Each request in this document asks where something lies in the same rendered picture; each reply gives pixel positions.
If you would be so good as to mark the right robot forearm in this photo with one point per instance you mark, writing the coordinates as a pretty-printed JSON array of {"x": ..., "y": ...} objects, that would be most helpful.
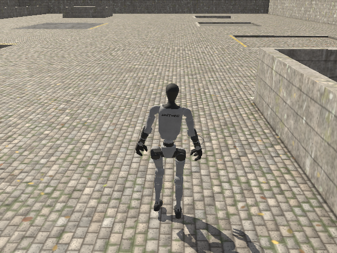
[{"x": 195, "y": 141}]

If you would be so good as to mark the robot left hand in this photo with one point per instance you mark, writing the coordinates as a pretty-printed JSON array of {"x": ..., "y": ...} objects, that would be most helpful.
[{"x": 138, "y": 148}]

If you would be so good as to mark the right robot upper arm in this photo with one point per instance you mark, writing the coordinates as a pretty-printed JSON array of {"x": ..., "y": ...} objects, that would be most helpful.
[{"x": 189, "y": 121}]

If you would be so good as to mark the left robot upper arm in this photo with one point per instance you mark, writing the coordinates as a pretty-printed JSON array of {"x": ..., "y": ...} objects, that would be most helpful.
[{"x": 150, "y": 119}]

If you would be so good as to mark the left robot forearm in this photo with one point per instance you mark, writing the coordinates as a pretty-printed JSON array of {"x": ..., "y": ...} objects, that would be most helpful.
[{"x": 143, "y": 138}]

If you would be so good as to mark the robot right hand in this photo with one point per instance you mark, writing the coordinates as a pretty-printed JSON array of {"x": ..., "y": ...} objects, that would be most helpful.
[{"x": 198, "y": 152}]

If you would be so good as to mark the humanoid robot torso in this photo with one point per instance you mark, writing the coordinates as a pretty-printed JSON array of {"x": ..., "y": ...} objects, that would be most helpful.
[{"x": 169, "y": 126}]

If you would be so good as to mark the left robot thigh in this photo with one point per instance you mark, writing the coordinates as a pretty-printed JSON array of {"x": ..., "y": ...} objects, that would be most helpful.
[{"x": 158, "y": 160}]

